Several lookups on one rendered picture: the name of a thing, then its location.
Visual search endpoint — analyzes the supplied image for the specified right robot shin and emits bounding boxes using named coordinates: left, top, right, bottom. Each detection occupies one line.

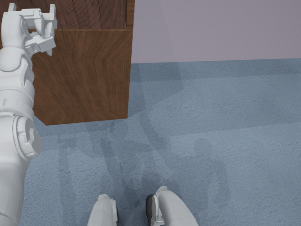
left=151, top=186, right=167, bottom=226

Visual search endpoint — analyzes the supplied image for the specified handle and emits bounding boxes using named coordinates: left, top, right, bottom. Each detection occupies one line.
left=3, top=3, right=57, bottom=29

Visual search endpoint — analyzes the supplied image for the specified left robot forearm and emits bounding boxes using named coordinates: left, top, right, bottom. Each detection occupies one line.
left=0, top=47, right=35, bottom=123

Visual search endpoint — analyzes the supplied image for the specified left robot hand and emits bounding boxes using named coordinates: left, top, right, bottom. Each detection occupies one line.
left=1, top=8, right=56, bottom=58

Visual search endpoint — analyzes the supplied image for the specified left robot upper arm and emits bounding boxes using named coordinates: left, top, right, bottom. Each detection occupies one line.
left=0, top=115, right=42, bottom=226

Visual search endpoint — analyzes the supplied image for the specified cabinet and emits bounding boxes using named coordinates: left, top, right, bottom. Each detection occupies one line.
left=0, top=0, right=135, bottom=126

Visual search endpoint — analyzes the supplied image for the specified robot left thigh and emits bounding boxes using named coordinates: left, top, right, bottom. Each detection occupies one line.
left=87, top=198, right=118, bottom=226

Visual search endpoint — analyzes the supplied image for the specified drawer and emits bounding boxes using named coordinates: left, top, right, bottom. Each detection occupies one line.
left=0, top=0, right=126, bottom=29

